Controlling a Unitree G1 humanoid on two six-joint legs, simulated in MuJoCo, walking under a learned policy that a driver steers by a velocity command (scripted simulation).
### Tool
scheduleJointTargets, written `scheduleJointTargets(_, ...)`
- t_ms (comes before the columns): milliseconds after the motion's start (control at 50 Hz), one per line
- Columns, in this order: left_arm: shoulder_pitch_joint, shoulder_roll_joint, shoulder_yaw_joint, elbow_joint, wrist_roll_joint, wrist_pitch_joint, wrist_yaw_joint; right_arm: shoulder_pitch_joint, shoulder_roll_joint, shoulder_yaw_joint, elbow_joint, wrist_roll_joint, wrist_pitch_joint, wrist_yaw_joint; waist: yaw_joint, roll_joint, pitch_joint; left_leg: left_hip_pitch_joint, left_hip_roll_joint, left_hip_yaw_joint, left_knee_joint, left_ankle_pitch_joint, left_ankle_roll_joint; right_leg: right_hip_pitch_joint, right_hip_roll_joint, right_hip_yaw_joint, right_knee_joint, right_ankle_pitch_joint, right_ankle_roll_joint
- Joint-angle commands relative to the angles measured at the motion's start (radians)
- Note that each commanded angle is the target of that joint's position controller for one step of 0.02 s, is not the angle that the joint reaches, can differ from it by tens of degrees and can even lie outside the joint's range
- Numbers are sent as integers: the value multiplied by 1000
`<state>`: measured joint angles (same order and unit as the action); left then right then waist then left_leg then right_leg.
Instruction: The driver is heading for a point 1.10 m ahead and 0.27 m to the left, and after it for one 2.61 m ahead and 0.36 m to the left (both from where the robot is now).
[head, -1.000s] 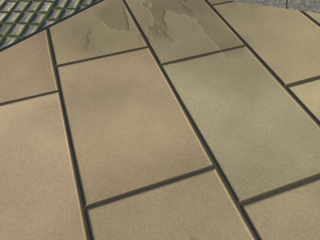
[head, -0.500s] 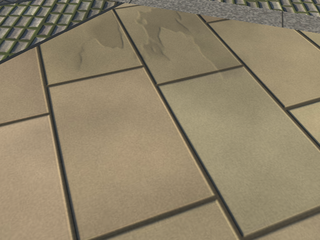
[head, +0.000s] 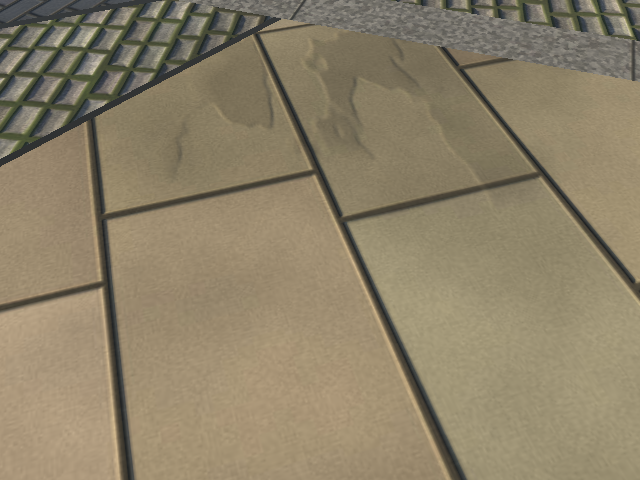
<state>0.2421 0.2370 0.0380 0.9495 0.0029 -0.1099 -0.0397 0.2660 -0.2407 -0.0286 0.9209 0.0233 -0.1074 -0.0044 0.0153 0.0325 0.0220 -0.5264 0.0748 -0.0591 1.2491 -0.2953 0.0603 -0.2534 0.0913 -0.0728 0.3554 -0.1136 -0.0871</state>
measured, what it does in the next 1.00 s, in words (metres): walks ahead: left foot, then right foot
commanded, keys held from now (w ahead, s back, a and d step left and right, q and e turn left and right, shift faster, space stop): w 0.88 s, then w+q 0.12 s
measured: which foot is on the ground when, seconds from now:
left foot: up 0.00-0.34, down 0.36-0.94, up 0.96-1.00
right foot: down 0.00-0.38, up 0.40-0.90, down 0.92-1.00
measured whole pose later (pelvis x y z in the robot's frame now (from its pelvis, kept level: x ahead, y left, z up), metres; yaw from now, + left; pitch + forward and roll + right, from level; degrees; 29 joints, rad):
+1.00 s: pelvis +0.55 +0.02 -0.01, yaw +0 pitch +2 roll +1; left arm 0.07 0.24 0.05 0.85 0.00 -0.11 -0.03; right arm 0.38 -0.25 -0.04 0.99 0.03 -0.08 0.00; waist -0.03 0.02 0.03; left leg -0.25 0.00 -0.06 1.08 -0.45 0.04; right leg -0.44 0.00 -0.07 0.55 -0.14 -0.05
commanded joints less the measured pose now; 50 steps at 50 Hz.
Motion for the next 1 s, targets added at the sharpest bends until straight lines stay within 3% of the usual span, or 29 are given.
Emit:
scheduleJointTargets(20, -28, 79, 6, -35, 1, -24, 3, 101, -45, -17, -34, -10, 19, -14, -64, -72, 14, -45, 79, -13, -90, 77, -23, -64, -276, 242, -262, 66, -188)
scheduleJointTargets(80, 40, 127, 16, -16, -1, -17, 24, -43, -52, -19, -85, -24, 17, -16, -25, -61, 26, -140, 92, 2, -290, 248, -46, -11, -273, 216, -269, 91, -175)
scheduleJointTargets(160, 120, 153, 20, 4, -17, -5, 36, -201, -40, -14, -126, -14, 8, -5, 34, -71, 29, -105, 44, 41, -562, 395, -52, 70, -255, 168, -251, 90, -128)
scheduleJointTargets(220, 176, 158, 22, 27, -24, 6, 36, -291, -45, -10, -157, -3, 4, 11, 68, -81, 48, -114, 25, 49, -655, 370, -50, 166, -289, 179, -216, 63, -124)
scheduleJointTargets(280, 190, 166, 27, 40, -24, 21, 40, -325, -64, -13, -186, 0, -7, 30, 60, -93, 53, -106, 11, 46, -722, 267, -17, 262, -338, 204, -152, 83, -108)
scheduleJointTargets(320, 159, 181, 32, 35, -24, 32, 42, -244, -96, -28, -173, -2, -15, 35, 1, -111, 10, 32, -26, 76, -763, 205, 14, 276, -338, 195, -57, 248, -85)
scheduleJointTargets(340, 141, 170, 27, 29, -20, 37, 42, -113, -132, -50, -133, -4, -17, 32, -65, -101, -65, 208, -57, 100, -785, 202, 39, 252, -290, 156, 93, 404, -62)
scheduleJointTargets(360, 126, 131, 10, 6, -5, 35, 41, 91, -204, -76, -83, -11, -19, 24, -144, -45, -209, 504, 41, -7, -755, 228, 97, 100, -230, 100, 363, 355, -26)
scheduleJointTargets(380, 225, 16, -25, -12, -3, 14, 33, 221, -316, -105, -57, -28, -9, 22, -131, 203, -353, 907, 287, -433, -811, 125, 253, -325, -62, 24, 766, -39, 54)
scheduleJointTargets(400, 227, 57, -19, 6, -19, -13, 28, 237, -233, -82, -50, -23, -7, 26, -137, 223, -411, 942, 337, -675, -941, 36, 288, -472, -48, 171, 928, -435, 44)
scheduleJointTargets(420, 139, 152, 6, -19, -45, -26, 24, 142, -172, -61, -67, -17, -8, 26, -115, 153, -254, 811, 303, -534, -952, 23, 229, -555, -112, 186, 986, -378, 22)
scheduleJointTargets(440, 75, 156, 9, -35, -46, -27, 28, 45, -136, -48, -90, -16, -6, 27, -85, 80, -168, 663, 261, -389, -973, 87, 193, -533, -168, 158, 955, -279, 17)
scheduleJointTargets(460, 43, 141, 13, -40, -32, -19, 35, -20, -105, -38, -100, -19, -5, 32, -56, 26, -99, 529, 216, -292, -1014, 154, 175, -493, -200, 142, 887, -209, 23)
scheduleJointTargets(500, 68, 103, 17, -33, -15, 8, 41, -43, -73, -28, -90, -30, -11, 43, -9, 50, -47, 377, 151, -166, -1069, 299, 151, -378, -234, 139, 806, -136, 31)
scheduleJointTargets(520, 97, 71, 13, -29, -16, 18, 42, -33, -97, -35, -78, -29, -13, 42, 12, 65, -54, 363, 153, -143, -1087, 320, 168, -367, -231, 129, 784, -117, 43)
scheduleJointTargets(560, 51, 84, 20, -46, -14, 29, 47, 3, -113, -40, -55, -30, -16, 34, 10, 33, -28, 358, 140, -93, -1110, 381, 173, -414, -235, 125, 721, -46, 57)
scheduleJointTargets(620, -66, 73, 21, -87, -5, 29, 44, 59, -124, -42, -29, -25, -7, 16, -15, 19, -3, 399, 134, -53, -1124, 414, 163, -481, -235, 121, 544, 90, 71)
scheduleJointTargets(680, -176, 56, 15, -119, -10, 22, 35, 99, -137, -42, -11, -19, -2, 5, -47, 27, 20, 413, 115, -12, -1141, 364, 139, -448, -208, 96, 362, 212, 68)
scheduleJointTargets(800, -333, 62, 8, -181, -23, 9, 6, 186, -150, -50, 45, -8, 19, -5, -86, 28, 75, 582, 177, -17, -1093, 349, 129, -474, -180, 87, 197, 162, 40)
scheduleJointTargets(860, -296, 90, 18, -185, -23, -1, -7, 164, -167, -59, 49, -6, 32, -10, -46, 48, 41, 630, 195, -14, -1005, 518, 106, -363, -147, 60, 157, 55, 5)
scheduleJointTargets(880, -226, 113, 31, -167, -22, -3, -5, 143, -176, -61, 45, -6, 36, -11, -3, 63, -6, 621, 180, 2, -924, 686, 93, -242, -112, 29, 147, 36, -12)
scheduleJointTargets(900, -74, 153, 56, -120, -20, -4, 1, 132, -156, -53, 40, -9, 42, -9, 70, 50, -92, 562, 127, 28, -748, 792, 71, -21, -83, 12, 132, 51, -38)
scheduleJointTargets(920, 125, 226, 80, -77, -8, -4, 13, 126, -125, -37, 16, -21, 41, -7, 141, -23, -238, 350, 67, 63, -458, 594, 36, 309, -230, 172, 163, 75, -99)
scheduleJointTargets(940, 223, 304, 98, -53, 1, 2, 14, 257, 13, 3, 13, -18, 21, 4, 94, -278, -394, -71, -117, 77, -65, -29, -34, 689, -490, 637, 76, -103, -251)
scheduleJointTargets(960, 214, 210, 71, -59, -4, 2, 15, 221, -65, -15, 32, 6, -3, 6, 119, -238, -412, -175, -110, -92, 83, -266, -17, 666, -507, 776, -27, -175, -236)
scheduleJointTargets(980, 127, 166, 56, -70, -8, -1, 20, 125, -143, -39, -3, 32, -12, 5, 103, -192, -250, -241, -59, -91, 114, -201, -1, 524, -479, 610, -46, -150, -177)
scheduleJointTargets(1000, 37, 134, 45, -87, -7, -4, 20, 69, -144, -42, -19, 31, -11, -3, 66, -119, -166, -207, 0, -61, 68, -102, 2, 366, -445, 473, -76, -79, -143)
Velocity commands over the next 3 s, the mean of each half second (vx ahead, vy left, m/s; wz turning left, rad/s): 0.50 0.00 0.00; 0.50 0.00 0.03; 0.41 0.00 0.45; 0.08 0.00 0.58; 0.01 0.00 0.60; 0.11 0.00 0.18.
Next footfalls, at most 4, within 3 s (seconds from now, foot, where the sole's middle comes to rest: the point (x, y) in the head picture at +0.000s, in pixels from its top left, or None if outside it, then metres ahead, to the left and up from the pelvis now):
0.36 left None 0.36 0.17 -0.78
0.92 right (374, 401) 0.67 -0.07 -0.78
1.46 left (267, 306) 0.92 0.18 -0.78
1.96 right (346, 282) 1.00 -0.02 -0.78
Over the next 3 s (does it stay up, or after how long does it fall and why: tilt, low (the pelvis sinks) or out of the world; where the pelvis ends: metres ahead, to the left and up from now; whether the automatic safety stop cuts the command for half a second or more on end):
stays up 0.88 0.11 0.00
